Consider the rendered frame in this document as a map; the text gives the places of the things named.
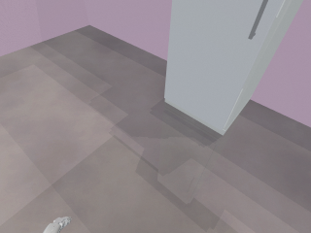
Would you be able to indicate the robot left hand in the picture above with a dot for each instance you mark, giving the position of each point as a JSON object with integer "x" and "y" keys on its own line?
{"x": 58, "y": 224}

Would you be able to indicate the handle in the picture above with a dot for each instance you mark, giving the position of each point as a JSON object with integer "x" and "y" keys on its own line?
{"x": 256, "y": 23}

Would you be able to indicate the fridge door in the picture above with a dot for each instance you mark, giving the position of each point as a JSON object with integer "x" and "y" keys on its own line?
{"x": 210, "y": 55}

